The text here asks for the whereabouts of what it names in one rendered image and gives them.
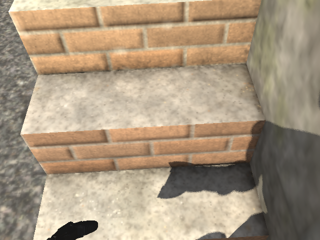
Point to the left robot hand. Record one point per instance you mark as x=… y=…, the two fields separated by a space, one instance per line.
x=73 y=231

